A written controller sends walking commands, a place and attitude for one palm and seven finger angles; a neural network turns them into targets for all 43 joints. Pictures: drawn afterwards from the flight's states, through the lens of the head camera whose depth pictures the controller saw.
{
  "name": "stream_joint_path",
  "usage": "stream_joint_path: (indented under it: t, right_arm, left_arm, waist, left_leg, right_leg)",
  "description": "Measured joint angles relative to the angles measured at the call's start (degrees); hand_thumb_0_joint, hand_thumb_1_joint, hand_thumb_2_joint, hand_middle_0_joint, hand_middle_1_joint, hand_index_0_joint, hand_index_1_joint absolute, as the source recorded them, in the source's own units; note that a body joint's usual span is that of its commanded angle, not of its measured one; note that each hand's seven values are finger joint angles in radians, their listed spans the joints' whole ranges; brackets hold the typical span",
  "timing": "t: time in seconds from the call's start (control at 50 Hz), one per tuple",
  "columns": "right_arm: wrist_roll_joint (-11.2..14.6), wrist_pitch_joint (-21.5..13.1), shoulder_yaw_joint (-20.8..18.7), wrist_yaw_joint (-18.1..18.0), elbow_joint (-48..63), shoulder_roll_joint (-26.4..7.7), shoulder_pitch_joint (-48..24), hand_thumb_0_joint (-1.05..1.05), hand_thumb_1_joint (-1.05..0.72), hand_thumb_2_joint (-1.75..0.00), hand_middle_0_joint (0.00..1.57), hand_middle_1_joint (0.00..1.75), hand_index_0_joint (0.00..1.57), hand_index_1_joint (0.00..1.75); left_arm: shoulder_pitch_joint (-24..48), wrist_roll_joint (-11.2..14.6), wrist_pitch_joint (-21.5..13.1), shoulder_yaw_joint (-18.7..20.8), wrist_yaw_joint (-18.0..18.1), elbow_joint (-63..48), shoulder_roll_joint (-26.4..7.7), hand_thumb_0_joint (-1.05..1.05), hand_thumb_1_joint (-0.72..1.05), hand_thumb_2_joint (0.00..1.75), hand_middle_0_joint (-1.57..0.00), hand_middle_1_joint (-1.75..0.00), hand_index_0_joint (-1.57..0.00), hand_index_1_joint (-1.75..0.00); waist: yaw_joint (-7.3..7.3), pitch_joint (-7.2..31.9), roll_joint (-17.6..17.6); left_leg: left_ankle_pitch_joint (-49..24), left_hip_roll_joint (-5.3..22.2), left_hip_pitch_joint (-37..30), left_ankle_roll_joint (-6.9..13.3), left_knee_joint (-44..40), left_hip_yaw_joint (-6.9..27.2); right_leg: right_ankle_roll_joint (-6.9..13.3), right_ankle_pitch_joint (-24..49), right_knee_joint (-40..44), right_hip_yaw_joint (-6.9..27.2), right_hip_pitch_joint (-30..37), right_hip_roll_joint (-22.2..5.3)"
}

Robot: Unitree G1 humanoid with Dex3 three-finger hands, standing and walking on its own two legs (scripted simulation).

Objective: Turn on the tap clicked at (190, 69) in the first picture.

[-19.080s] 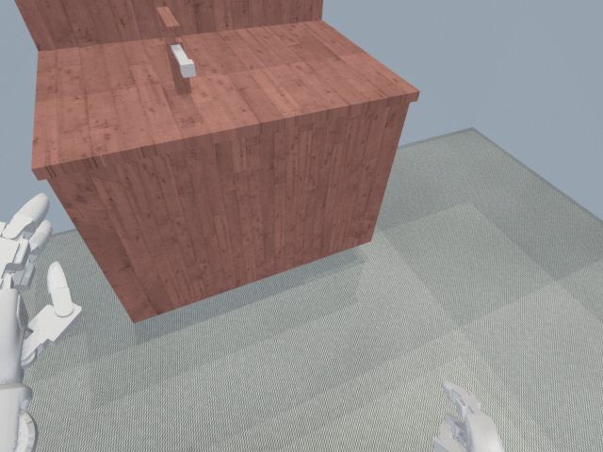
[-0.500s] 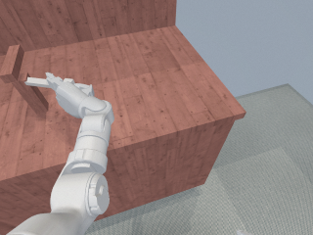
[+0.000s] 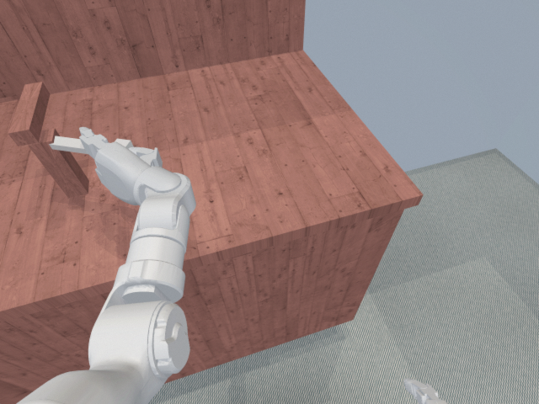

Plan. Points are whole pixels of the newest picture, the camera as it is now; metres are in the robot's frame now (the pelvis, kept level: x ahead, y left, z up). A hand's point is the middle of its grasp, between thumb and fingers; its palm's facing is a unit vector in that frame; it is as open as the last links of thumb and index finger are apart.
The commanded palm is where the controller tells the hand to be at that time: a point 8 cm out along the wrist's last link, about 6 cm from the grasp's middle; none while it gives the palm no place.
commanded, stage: lift the hand up off the lever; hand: left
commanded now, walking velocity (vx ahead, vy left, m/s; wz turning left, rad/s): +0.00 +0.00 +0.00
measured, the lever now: (122, 151) +0.47 +0.24 +0.13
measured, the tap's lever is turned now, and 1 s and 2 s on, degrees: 61 58 58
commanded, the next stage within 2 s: draw the hand back beside the body in 1.74 s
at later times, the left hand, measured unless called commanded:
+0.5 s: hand (151, 150) +0.45 +0.19 +0.15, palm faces +0.81 -0.57 -0.11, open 8.0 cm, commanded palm +0.39 +0.21 +0.17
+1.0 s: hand (131, 141) +0.43 +0.20 +0.19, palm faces +0.83 -0.56 -0.07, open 8.0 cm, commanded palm +0.38 +0.22 +0.19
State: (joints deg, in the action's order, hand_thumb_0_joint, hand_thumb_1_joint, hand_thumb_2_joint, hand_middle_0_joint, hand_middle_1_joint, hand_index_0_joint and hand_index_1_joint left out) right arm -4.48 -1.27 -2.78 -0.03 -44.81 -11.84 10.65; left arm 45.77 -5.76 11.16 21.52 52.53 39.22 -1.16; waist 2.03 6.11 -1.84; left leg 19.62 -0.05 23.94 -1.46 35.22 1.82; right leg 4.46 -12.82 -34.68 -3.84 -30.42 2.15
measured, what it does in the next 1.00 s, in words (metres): stands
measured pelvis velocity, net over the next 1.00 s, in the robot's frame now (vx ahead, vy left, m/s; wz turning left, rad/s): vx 0.01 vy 0.00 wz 0.00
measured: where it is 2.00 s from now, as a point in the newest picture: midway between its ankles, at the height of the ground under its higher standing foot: outside the picture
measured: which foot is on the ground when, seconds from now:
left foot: down 0.00-1.00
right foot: down 0.00-1.00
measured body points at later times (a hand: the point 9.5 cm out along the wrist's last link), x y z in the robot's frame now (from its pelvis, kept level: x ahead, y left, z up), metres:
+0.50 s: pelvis +0.01 +0.00 +0.00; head +0.03 -0.03 +0.45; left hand +0.40 +0.21 +0.16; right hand +0.14 -0.24 -0.12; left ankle -0.02 +0.14 -0.72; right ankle +0.05 -0.07 -0.72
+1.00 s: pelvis +0.01 +0.00 +0.01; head +0.01 -0.03 +0.46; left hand +0.38 +0.22 +0.19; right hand +0.17 -0.23 -0.11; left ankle -0.02 +0.14 -0.72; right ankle +0.05 -0.07 -0.72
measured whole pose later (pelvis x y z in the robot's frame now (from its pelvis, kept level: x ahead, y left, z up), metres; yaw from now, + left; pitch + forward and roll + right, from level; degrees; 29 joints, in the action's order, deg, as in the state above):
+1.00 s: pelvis +0.01 +0.00 +0.01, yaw +0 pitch +4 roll +1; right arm -3.2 -1.4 -2.1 -1.1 -45.7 -11.8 8.0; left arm 41.1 -4.3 19.5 18.9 50.4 25.9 0.2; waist -0.8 5.2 -2.5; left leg 18.4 0.0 16.3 -1.6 30.4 2.1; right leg 4.5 -12.5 -31.2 -4.0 -23.2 2.2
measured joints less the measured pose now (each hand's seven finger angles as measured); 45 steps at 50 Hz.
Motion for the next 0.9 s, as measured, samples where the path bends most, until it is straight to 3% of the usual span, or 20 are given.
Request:
stream_joint_path:
  t: [0.22,0.9]
  right_arm:
    - [0.4,-0.1,0.3,-0.2,-0.6,0.1,-0.3,0.01,-0.91,-0.9,0.2,0.3,0.2,0.3]
    - [1.0,0.0,0.4,-0.9,-0.3,0.0,-2.1,0.01,-0.91,-0.9,0.2,0.3,0.2,0.3]
  left_arm:
    - [0.0,0.6,2.5,-1.7,-0.2,-1.5,0.5,0.04,0.87,0.89,-0.15,-0.15,-0.16,-0.15]
    - [-5.3,2.3,8.4,-1.1,-2.3,-11.6,2.3,0.06,0.85,0.88,-0.18,-0.16,-0.16,-0.15]
  waist:
    - [-0.95,-0.2,-0.2]
    - [-2.2,-0.8,-0.6]
  left_leg:
    - [-0.4,-0.1,-1.8,-0.1,-1.4,0.4]
    - [-1.0,0.2,-6.9,-0.2,-4.6,-0.1]
  right_leg:
    - [0.0,-0.1,0.9,-0.4,1.8,-0.2]
    - [0.1,0.1,3.2,0.1,6.2,0.3]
